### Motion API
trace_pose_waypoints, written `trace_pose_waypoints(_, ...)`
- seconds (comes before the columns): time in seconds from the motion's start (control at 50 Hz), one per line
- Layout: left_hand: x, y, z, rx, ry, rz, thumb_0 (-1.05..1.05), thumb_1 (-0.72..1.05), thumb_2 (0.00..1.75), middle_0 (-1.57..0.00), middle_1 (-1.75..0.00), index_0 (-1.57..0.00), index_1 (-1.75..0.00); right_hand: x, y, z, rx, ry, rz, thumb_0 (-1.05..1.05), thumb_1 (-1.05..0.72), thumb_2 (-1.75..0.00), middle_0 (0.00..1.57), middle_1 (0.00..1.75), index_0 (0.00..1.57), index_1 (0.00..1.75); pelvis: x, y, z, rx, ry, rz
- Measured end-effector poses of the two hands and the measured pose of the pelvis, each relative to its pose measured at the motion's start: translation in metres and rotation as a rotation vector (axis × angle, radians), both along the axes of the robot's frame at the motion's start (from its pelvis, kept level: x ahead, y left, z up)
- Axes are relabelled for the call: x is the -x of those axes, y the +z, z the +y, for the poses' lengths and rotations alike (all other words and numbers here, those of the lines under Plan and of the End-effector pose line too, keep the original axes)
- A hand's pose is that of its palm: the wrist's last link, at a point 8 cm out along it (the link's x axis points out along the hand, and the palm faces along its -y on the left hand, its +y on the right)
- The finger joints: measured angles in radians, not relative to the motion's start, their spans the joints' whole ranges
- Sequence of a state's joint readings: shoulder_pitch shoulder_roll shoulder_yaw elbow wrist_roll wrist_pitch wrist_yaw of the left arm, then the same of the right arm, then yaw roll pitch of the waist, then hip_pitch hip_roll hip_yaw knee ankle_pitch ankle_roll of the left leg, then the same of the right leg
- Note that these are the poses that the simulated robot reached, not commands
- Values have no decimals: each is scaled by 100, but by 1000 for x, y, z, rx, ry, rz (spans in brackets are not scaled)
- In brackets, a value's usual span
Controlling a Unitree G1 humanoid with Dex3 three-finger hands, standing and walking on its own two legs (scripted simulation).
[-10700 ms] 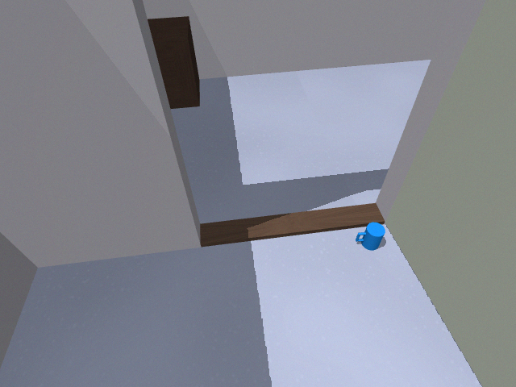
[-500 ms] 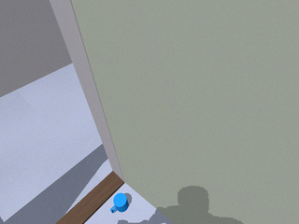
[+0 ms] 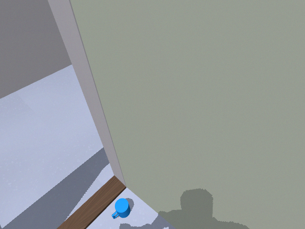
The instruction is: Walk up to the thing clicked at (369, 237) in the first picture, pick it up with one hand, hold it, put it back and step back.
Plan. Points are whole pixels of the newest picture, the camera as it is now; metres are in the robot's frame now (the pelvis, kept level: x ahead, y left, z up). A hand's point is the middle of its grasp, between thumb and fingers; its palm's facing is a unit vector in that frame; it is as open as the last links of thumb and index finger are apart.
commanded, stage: rise first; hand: left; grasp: from above
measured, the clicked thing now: (120, 210) +0.39 +0.23 -0.73
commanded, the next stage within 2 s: none
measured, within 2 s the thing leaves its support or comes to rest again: neither
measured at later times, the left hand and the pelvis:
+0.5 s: hand out of the picture +0.14 +0.25 -0.21, palm faces -0.09 -0.91 -0.40, open 13.2 cm; pelvis -0.02 +0.01 -0.05, yaw -1 degrees
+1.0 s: hand out of the picture +0.13 +0.27 -0.30, palm faces -0.30 -0.78 -0.55, open 14.2 cm; pelvis -0.04 +0.02 -0.15, yaw -2 degrees
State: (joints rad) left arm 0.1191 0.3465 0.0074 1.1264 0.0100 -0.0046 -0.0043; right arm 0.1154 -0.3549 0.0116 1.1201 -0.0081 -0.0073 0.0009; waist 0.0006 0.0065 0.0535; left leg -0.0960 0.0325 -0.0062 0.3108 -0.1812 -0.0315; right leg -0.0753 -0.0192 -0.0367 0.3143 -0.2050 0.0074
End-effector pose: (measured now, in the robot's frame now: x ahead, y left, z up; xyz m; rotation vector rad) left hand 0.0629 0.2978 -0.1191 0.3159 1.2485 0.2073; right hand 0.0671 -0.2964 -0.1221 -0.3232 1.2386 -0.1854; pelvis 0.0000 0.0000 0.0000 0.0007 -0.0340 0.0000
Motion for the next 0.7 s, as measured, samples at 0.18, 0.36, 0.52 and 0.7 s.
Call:
trace_pose_waypoints(0.18,-61,-9,-6,21,-14,-124,1,66,93,-16,-54,-17,-54,9,-8,18,-24,-51,-87,1,-95,-91,20,30,20,30,15,-13,0,-1,-2,103)
trace_pose_waypoints(0.36,-87,-21,-5,-27,-99,-122,1,7,94,-8,-95,-11,-92,14,-20,38,-69,-101,-158,1,-97,-92,21,30,20,30,15,-31,6,2,-22,183)
trace_pose_waypoints(0.52,-68,-52,0,-61,-112,-75,0,-37,96,-8,-104,-10,-103,-15,-33,46,-59,-38,-281,1,-95,-91,21,30,22,31,18,-59,13,8,-23,254)
trace_pose_waypoints(0.7,-61,-71,2,-100,-197,-122,0,-54,97,-9,-107,-9,-107,-17,-55,51,-29,-21,-310,1,-93,-91,21,30,24,32,26,-88,17,21,-24,304)
